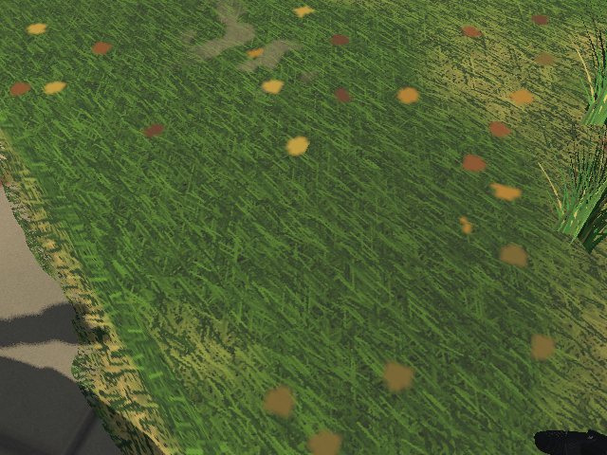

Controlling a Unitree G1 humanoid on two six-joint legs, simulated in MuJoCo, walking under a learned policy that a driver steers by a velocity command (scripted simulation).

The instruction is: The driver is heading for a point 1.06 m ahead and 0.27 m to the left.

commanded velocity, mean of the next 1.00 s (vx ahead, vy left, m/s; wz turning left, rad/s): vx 0.43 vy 0.00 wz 0.68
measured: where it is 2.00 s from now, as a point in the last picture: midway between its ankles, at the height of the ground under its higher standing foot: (179, 218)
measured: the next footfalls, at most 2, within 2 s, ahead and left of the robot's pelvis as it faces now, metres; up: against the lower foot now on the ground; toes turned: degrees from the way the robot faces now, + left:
left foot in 0.06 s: +0.25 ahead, +0.06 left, +0.00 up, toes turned +4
right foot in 0.56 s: +0.41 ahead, -0.08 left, +0.00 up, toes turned +45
